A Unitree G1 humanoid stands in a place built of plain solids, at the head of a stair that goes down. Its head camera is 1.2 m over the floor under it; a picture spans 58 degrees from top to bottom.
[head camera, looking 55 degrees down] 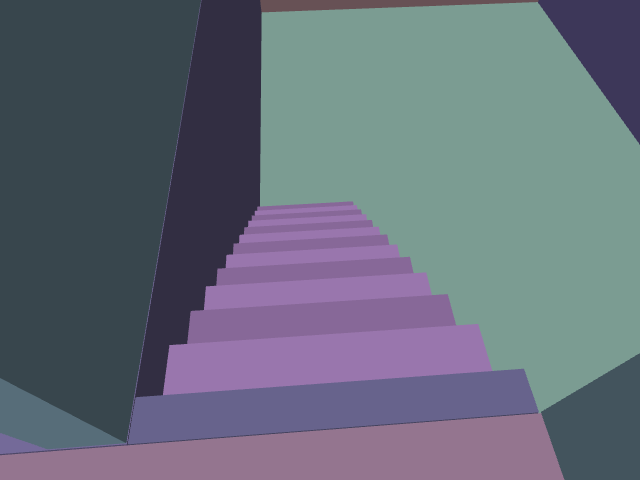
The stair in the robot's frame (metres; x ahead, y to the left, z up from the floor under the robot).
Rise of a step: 0.21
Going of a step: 0.23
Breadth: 1.08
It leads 4 degrees to the left of straight ahead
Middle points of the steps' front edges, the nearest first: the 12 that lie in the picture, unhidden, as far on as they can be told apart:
0.36 -0.04 0.00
0.59 -0.02 -0.21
0.82 0.00 -0.42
1.05 0.01 -0.64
1.28 0.03 -0.85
1.51 0.05 -1.06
1.74 0.06 -1.27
1.97 0.08 -1.48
2.20 0.10 -1.70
2.43 0.11 -1.91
2.66 0.13 -2.12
2.89 0.15 -2.33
